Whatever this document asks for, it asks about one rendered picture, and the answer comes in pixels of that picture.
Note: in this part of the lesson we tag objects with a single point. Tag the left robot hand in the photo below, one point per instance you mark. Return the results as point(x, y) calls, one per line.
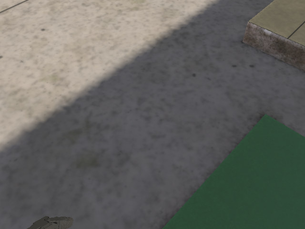
point(52, 223)

